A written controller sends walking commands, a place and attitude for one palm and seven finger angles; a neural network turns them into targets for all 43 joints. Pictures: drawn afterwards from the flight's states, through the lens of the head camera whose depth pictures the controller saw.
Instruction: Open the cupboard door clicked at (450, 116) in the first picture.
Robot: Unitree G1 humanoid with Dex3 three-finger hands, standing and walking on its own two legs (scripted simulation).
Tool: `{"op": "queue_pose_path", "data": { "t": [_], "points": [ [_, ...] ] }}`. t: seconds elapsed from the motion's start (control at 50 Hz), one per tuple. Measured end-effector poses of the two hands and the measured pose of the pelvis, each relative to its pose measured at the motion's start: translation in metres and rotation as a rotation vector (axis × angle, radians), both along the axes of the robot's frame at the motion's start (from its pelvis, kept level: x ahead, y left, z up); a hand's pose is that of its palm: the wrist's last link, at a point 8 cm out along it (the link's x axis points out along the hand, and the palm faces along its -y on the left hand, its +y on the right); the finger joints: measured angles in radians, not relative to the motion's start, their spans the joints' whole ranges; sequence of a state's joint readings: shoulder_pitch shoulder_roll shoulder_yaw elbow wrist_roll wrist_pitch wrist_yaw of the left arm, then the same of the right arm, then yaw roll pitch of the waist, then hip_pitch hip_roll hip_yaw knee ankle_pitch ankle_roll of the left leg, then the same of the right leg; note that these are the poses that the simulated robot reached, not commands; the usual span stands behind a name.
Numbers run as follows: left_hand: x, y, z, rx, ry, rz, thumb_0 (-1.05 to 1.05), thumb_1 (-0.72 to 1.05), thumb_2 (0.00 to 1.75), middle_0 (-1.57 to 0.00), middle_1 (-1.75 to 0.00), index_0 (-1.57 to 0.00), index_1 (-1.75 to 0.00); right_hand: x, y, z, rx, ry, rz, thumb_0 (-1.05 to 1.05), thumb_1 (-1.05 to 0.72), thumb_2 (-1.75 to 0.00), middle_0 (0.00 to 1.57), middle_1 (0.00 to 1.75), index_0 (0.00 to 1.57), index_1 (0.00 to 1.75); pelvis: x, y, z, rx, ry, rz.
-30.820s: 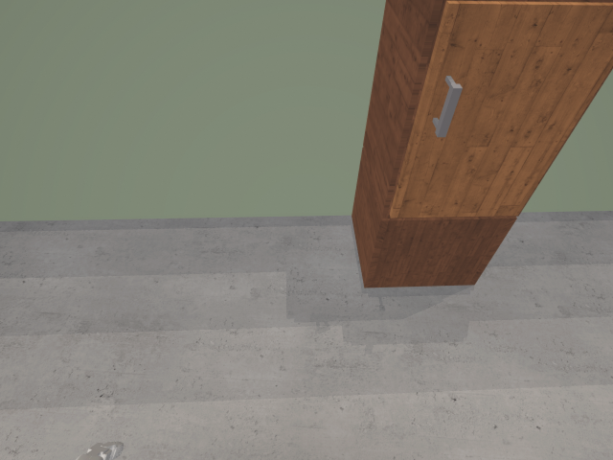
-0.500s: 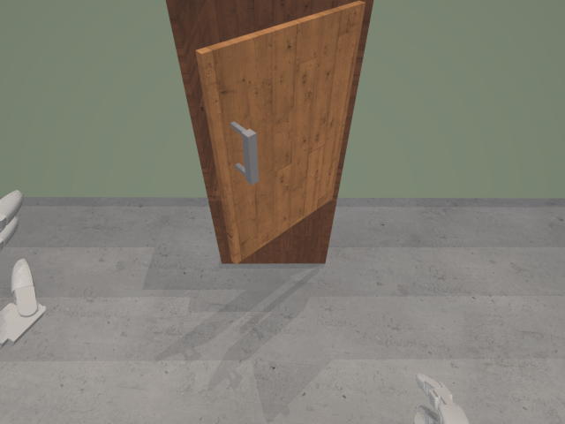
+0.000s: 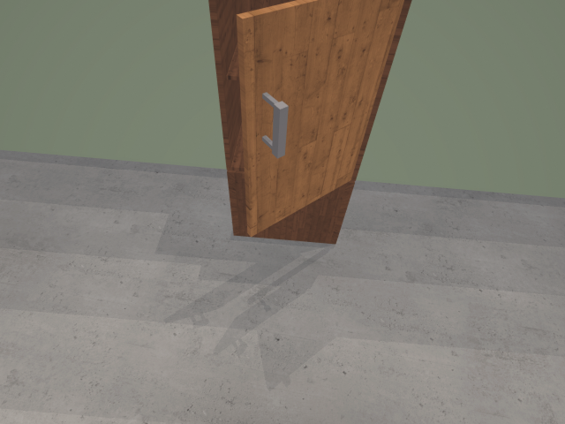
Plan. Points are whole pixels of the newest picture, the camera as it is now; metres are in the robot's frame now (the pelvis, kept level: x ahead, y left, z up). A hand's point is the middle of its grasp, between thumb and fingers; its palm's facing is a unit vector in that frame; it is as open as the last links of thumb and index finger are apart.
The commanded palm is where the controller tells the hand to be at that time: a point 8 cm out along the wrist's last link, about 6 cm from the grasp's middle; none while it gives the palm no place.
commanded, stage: let the arm hang, fingers relaxed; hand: left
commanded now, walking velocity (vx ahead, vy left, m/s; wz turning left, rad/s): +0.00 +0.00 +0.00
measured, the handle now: (273, 125) +0.64 +0.06 +0.05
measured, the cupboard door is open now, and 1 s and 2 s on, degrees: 41 41 41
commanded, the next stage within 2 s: look to check the result in 0.72 s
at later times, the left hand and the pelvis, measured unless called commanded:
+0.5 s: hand out of the picture +0.06 +0.26 -0.15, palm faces +0.00 -0.93 -0.36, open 7.4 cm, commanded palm none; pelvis +0.00 +0.01 +0.01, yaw +0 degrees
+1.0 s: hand out of the picture +0.12 +0.24 -0.15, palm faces -0.03 -0.94 -0.34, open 7.4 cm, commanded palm none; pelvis +0.03 +0.00 +0.01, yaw -1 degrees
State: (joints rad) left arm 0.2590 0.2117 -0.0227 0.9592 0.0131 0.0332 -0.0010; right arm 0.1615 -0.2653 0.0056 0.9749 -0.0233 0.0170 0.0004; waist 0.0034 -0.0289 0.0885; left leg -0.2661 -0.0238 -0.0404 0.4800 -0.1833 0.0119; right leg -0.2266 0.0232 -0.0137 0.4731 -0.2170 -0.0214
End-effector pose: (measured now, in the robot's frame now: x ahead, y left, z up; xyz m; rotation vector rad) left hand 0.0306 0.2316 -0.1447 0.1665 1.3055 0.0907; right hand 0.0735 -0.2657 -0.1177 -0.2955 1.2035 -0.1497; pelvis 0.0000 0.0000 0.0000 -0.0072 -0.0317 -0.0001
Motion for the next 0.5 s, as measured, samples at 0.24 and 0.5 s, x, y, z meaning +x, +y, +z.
{"op": "queue_pose_path", "data": {
  "t": [0.24,0.5],
  "points": [
    [-0.049,0.061,0.023,0.159,0.126,0.068,0.01,0.91,0.89,-0.21,-0.30,-0.21,-0.30,-0.061,0.006,-0.018,0.032,0.154,-0.064,0.01,-0.91,-0.90,0.20,0.30,0.20,0.30,-0.010,0.006,0.004,-0.010,0.000,0.002],
    [0.024,0.073,0.036,0.194,-0.034,0.015,0.00,0.90,0.89,-0.20,-0.29,-0.20,-0.30,-0.049,0.001,-0.018,0.031,0.122,-0.080,0.01,-0.91,-0.90,0.20,0.30,0.20,0.30,0.000,0.009,0.005,0.007,-0.002,-0.005]
  ]
}}
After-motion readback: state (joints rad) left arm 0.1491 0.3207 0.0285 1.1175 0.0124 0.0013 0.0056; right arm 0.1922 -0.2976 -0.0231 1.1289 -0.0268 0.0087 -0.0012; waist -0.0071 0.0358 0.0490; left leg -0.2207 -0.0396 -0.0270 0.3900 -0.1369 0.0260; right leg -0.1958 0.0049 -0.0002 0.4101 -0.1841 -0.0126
